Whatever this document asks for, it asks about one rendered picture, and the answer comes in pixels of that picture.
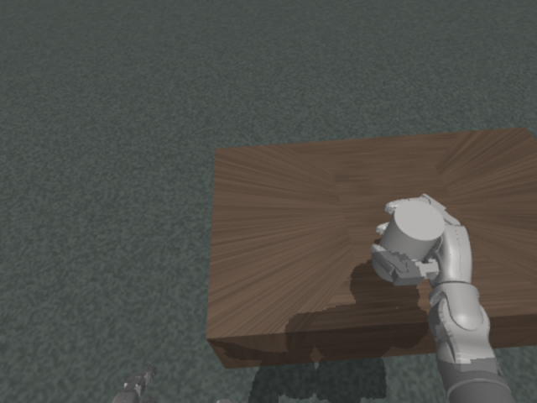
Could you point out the can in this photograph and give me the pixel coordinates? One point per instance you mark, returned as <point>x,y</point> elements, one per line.
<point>412,231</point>

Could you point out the right robot hand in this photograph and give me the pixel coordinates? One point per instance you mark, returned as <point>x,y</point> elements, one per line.
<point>450,258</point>

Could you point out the left robot hand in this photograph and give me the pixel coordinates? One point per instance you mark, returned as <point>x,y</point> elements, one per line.
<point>135,386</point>

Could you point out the right robot arm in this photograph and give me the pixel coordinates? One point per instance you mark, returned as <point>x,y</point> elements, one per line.
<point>466,361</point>

